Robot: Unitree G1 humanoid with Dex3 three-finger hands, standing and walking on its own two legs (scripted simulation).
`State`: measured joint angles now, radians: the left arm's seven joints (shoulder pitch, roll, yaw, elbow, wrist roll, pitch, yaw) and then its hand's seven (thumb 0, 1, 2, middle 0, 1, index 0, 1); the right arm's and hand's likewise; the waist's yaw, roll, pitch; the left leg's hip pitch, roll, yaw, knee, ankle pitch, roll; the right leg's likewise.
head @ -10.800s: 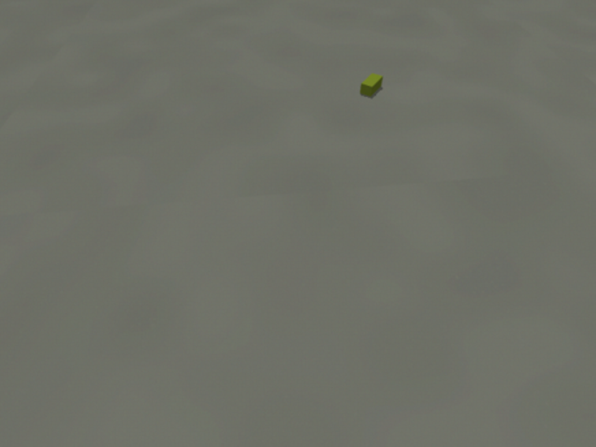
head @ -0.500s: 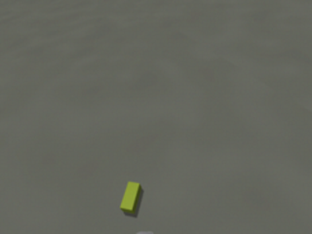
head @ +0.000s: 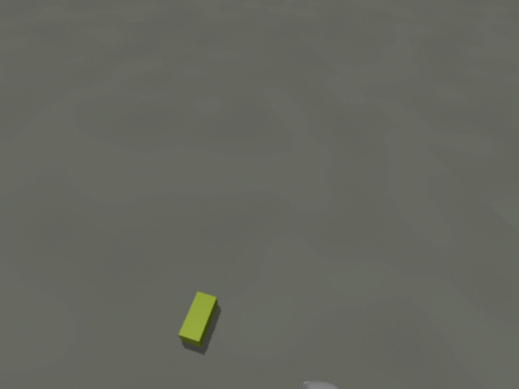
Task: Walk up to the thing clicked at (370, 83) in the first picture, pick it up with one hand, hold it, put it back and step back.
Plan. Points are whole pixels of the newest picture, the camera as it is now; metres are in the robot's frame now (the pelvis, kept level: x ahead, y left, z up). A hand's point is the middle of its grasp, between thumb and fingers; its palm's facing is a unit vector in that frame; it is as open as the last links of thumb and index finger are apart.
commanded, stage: walk up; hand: left
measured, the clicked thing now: (199, 318) +0.49 +0.20 -0.73
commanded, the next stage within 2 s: none
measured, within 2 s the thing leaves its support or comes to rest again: neither
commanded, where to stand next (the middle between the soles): +0.03 +0.01 m, yaw -2 degrees
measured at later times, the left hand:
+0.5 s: hand out of the picture +0.11 +0.31 -0.15, palm faces +0.03 -0.89 -0.45, open 7.4 cm
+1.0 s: hand out of the picture +0.02 +0.26 -0.11, palm faces -0.06 -0.90 -0.44, open 7.4 cm
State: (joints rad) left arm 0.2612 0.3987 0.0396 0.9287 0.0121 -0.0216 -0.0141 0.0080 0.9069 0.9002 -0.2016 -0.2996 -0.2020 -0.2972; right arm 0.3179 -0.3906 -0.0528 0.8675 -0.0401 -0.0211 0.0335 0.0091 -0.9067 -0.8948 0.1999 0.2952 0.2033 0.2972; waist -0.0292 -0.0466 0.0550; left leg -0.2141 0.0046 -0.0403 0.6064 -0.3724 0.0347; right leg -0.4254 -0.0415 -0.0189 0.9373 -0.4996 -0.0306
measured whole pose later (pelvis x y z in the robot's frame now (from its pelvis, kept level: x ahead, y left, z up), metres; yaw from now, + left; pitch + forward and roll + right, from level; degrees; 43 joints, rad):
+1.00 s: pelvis -0.01 -0.02 +0.01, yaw -5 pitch -4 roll +1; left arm 0.39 0.39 0.06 0.91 0.01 -0.08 -0.01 0.01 0.91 0.90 -0.20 -0.30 -0.20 -0.30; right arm 0.26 -0.45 -0.07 0.86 -0.01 0.01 0.03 0.01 -0.91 -0.90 0.20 0.29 0.20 0.30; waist 0.02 0.06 0.09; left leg -0.45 -0.02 -0.12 1.05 -0.38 0.03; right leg -0.08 0.02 -0.01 0.48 -0.32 -0.03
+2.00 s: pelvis -0.09 +0.04 +0.01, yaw +0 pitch -4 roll +1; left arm 0.34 0.39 0.08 0.78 0.04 -0.01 -0.04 0.00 0.90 0.90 -0.20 -0.30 -0.20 -0.30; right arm 0.33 -0.44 -0.08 0.94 -0.03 0.00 0.01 0.02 -0.91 -0.90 0.20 0.30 0.20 0.30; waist 0.04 -0.01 0.09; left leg -0.18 -0.02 -0.01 0.56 -0.44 0.00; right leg -0.24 -0.04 -0.03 0.55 -0.25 -0.03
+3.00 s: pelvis -0.03 +0.06 -0.03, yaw -4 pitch -3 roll +1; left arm 0.11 0.48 0.07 0.76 0.01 0.09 0.03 0.00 0.91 0.90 -0.20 -0.30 -0.20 -0.30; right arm 0.16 -0.36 -0.03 0.82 0.00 -0.01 -0.05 0.01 -0.90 -0.89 0.20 0.30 0.21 0.30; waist 0.01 -0.11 0.24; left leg -0.50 0.02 -0.01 0.81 -0.27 -0.02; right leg -0.58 0.08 0.17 1.39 -0.53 -0.02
